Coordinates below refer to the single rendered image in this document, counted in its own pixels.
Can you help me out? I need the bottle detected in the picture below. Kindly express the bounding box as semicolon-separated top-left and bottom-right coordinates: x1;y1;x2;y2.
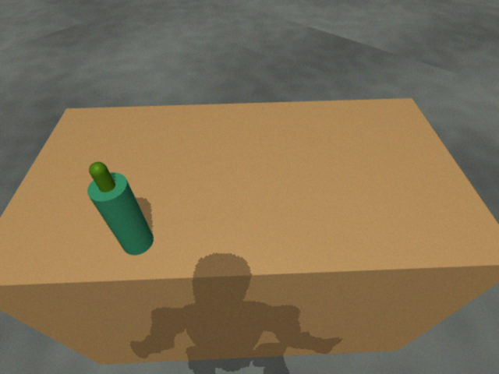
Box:
87;162;154;255

